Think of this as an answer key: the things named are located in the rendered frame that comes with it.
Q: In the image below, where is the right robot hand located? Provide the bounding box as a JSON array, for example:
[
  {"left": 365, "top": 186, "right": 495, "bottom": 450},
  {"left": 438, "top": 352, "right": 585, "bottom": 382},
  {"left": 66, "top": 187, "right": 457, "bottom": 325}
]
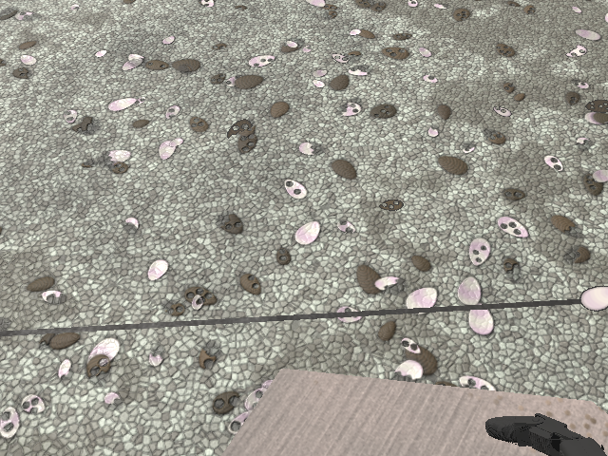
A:
[{"left": 485, "top": 413, "right": 607, "bottom": 456}]

